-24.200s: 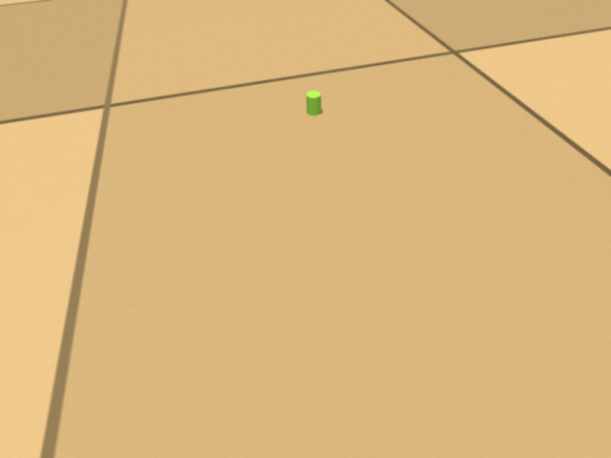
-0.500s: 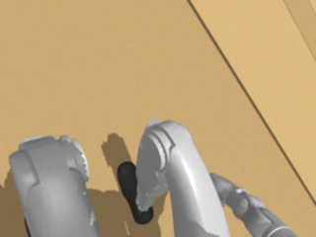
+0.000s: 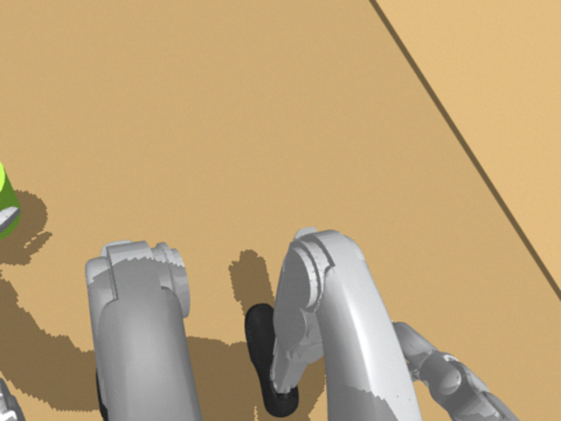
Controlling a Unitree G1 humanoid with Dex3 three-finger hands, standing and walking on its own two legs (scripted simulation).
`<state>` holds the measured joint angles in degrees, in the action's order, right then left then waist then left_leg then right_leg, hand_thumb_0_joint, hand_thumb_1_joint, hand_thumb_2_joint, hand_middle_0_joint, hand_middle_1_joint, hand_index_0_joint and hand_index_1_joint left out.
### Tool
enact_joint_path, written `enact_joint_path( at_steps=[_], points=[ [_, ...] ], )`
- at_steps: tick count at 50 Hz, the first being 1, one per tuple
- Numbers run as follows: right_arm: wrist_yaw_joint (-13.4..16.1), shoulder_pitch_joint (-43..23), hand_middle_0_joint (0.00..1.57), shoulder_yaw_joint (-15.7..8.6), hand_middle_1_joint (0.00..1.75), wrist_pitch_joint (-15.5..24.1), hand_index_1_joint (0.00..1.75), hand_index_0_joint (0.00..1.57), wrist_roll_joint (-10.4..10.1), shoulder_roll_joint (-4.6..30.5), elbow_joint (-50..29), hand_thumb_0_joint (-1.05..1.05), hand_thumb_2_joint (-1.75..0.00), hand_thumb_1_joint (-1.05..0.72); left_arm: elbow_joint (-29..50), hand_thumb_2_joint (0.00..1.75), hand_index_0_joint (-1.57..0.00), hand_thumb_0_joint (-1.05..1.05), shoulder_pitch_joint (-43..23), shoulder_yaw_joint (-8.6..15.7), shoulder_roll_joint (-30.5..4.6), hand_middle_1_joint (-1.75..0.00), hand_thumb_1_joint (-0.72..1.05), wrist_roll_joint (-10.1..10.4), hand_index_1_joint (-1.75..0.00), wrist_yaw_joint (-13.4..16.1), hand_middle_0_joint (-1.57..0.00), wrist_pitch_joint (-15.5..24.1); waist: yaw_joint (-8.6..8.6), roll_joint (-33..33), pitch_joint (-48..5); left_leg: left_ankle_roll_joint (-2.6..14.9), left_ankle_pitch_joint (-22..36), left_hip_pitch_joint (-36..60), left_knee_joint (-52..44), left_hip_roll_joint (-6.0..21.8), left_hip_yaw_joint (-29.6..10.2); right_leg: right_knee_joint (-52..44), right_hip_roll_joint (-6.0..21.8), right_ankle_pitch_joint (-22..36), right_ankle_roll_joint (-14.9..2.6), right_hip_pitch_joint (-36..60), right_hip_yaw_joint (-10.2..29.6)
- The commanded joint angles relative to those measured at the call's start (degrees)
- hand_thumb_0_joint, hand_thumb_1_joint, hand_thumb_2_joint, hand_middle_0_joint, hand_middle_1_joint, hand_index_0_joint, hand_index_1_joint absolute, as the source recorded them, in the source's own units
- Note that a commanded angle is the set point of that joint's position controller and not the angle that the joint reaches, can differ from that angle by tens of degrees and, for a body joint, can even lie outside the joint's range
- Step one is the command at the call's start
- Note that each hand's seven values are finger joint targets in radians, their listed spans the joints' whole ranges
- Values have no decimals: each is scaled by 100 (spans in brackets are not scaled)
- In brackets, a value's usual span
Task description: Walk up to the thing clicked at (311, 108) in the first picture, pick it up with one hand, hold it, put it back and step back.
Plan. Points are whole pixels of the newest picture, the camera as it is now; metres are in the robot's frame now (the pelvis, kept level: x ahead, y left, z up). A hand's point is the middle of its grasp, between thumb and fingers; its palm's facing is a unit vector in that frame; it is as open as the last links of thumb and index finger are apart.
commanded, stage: settle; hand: left
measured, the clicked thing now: out of the picture +0.39 +0.35 -0.15
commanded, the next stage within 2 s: lift in 1.38 s
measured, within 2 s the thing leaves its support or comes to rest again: neither
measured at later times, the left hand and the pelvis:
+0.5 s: hand out of the picture +0.37 +0.35 -0.02, palm faces +0.49 -0.87 -0.04, open 11.9 cm; pelvis +0.02 -0.01 +0.04, yaw +6 degrees
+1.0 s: hand out of the picture +0.38 +0.34 +0.03, palm faces +0.50 -0.87 -0.04, open 12.0 cm; pelvis +0.02 -0.02 +0.07, yaw +9 degrees
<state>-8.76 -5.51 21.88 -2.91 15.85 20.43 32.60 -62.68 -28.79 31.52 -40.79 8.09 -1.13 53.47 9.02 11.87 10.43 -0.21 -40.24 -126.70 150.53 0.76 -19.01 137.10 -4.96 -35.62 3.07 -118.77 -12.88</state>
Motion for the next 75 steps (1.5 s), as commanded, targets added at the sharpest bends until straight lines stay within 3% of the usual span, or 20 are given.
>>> enact_joint_path(
  at_steps=[1,4,5,9,12,17,27,38,40,42,45,46,50,52,56,62,64,70,74,75],
  points=[
    [136,341,20,-950,30,13,30,20,-211,1720,-99,0,-90,-89,1527,124,-121,0,-1207,-140,-833,-135,12,11,-136,-113,-121,32,237,-3057,-3332,-87,123,2125,-2365,245,579,-998,-87,529,-435,958,-327],
    [177,365,20,-1136,30,17,30,20,-369,1652,-163,0,-90,-89,1478,125,-122,0,-934,-317,-516,-136,9,21,-138,-240,-122,-246,180,-2866,-3346,-42,-181,2006,-2549,213,630,-1136,-38,290,-451,805,-241],
    [194,461,20,-1183,30,7,30,20,-399,1627,-153,0,-90,-88,1898,124,-123,0,-1165,-161,-693,-136,10,44,-138,-247,-122,-275,108,-2948,-3453,-46,-198,2052,-2619,214,625,-1115,-24,255,-460,799,-239],
    [244,573,20,-1371,30,6,30,20,-580,1508,-175,0,-90,-89,2055,125,-125,0,-935,-244,-287,-138,10,222,-140,-377,-124,-516,-59,-2901,-3885,-43,12,2264,-2741,158,740,-1175,31,347,-496,824,-101],
    [298,734,20,-1480,30,5,30,20,-685,1394,-149,0,-90,-89,2217,126,-124,0,-951,-71,-362,-138,9,304,-140,-393,-124,-636,-168,-2772,-4105,7,202,2202,-2706,113,904,-1298,36,440,-509,984,3],
    [360,874,20,-1637,30,-19,30,20,-792,1243,-87,0,-90,-88,2354,126,-121,0,-1027,-224,-162,-137,11,252,-139,-520,-121,-752,-176,-2660,-4263,26,350,2210,-2797,90,1028,-1392,93,480,-526,1060,144],
    [474,1056,20,-1928,30,7,30,20,-997,1056,-74,0,-90,-89,2538,123,-118,0,-908,-2,-44,-133,1,391,-135,-759,-118,-1058,-487,-2288,-4859,61,514,2228,-2982,27,1295,-1677,162,429,-519,1414,369],
    [578,1200,20,-2142,30,67,30,20,-1117,895,12,0,-90,-89,2673,123,-118,0,-1036,-9,259,-133,2,386,-135,-778,-118,-1315,-487,-1955,-5012,130,735,2174,-3067,15,1449,-1955,234,612,-474,1750,577],
    [583,1248,20,-2191,30,66,30,20,-1101,878,49,0,-90,-89,2824,123,-117,0,-1097,78,86,-132,2,296,-135,-752,-118,-1318,-540,-1942,-5193,137,841,2302,-3069,34,1465,-1996,229,694,-465,1862,623],
    [593,1205,20,-2219,30,77,30,20,-1129,869,-4,0,-90,-89,2773,123,-118,0,-1077,-60,281,-132,3,291,-135,-765,-118,-1347,-523,-2019,-5136,113,770,2371,-3197,26,1466,-2006,242,563,-495,1716,601],
    [602,1293,20,-2254,30,88,30,20,-1127,853,53,0,-90,-89,2878,125,-118,0,-1194,90,129,-133,5,268,-136,-736,-118,-1347,-579,-2054,-5251,106,772,2528,-3269,33,1472,-2051,240,536,-501,1758,606],
    [609,1219,20,-2270,30,99,30,20,-1145,860,49,0,-90,-89,2564,125,-118,0,-997,-42,321,-133,4,259,-136,-769,-119,-1397,-543,-1993,-5121,116,731,2508,-3309,29,1490,-2085,251,499,-501,1684,617],
    [628,1281,20,-2301,30,110,30,20,-1124,790,97,0,-90,-89,2838,125,-119,0,-1299,33,191,-134,1,217,-136,-731,-119,-1386,-574,-2069,-5137,130,558,2521,-3363,27,1547,-2217,247,351,-497,1726,676],
    [627,1259,20,-2298,30,132,30,20,-1145,796,80,0,-90,-90,2448,127,-119,0,-1082,-127,518,-135,2,213,-137,-720,-120,-1440,-495,-1948,-4962,120,539,2546,-3455,25,1516,-2230,253,306,-510,1613,631],
    [638,1287,20,-2322,30,129,30,20,-1156,779,78,0,-90,-89,2802,128,-119,0,-1427,-13,210,-134,3,140,-137,-632,-119,-1392,-565,-2169,-5120,102,521,2719,-3582,18,1499,-2218,272,258,-537,1562,628],
    [644,1357,20,-2362,30,155,30,20,-1182,777,105,0,-90,-90,2433,129,-120,0,-1287,-107,424,-136,5,118,-138,-669,-121,-1410,-514,-2069,-5141,99,654,2898,-3653,4,1504,-2282,290,367,-543,1556,649],
    [647,1428,20,-2366,30,158,30,20,-1154,753,166,0,-90,-90,2779,129,-119,0,-1625,-55,310,-135,5,129,-138,-666,-120,-1375,-509,-2163,-5306,101,790,2990,-3598,7,1530,-2285,290,506,-535,1640,683],
    [638,1429,20,-2357,30,171,30,20,-1161,702,163,0,-90,-89,2430,130,-118,0,-1531,-96,428,-135,4,99,-138,-628,-118,-1399,-488,-1923,-5098,149,554,2698,-3651,-15,1600,-2453,293,289,-509,1825,726],
    [648,1457,20,-2380,30,156,30,20,-1171,737,132,0,-90,-89,2495,128,-116,0,-1572,14,255,-132,5,73,-135,-631,-116,-1359,-578,-2081,-5347,113,696,2965,-3734,-15,1569,-2394,302,375,-537,1756,711],
    [651,1468,20,-2388,30,153,30,20,-1178,736,84,0,-90,-92,2304,120,-123,0,-1456,-99,373,-136,7,36,-135,-629,-120,-1391,-527,-2010,-5343,117,680,2951,-3746,-16,1572,-2429,299,357,-531,1802,707]
  ],
)
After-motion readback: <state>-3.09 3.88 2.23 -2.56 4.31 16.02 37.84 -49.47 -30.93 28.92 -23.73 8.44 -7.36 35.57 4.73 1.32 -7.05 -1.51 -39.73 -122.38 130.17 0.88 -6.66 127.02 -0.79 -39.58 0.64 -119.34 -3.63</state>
